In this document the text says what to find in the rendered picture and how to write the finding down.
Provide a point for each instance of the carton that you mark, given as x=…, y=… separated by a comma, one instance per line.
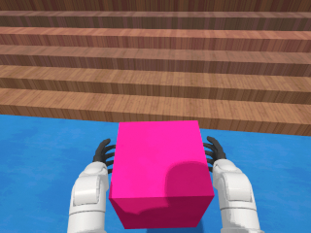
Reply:
x=160, y=176

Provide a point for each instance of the right robot forearm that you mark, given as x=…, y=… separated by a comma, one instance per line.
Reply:
x=236, y=198

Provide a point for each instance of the left robot forearm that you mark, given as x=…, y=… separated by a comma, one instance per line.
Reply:
x=88, y=200

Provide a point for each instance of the left robot hand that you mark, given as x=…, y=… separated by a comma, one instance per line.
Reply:
x=100, y=155

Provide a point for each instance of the right robot hand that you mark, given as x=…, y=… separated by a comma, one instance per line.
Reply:
x=216, y=152

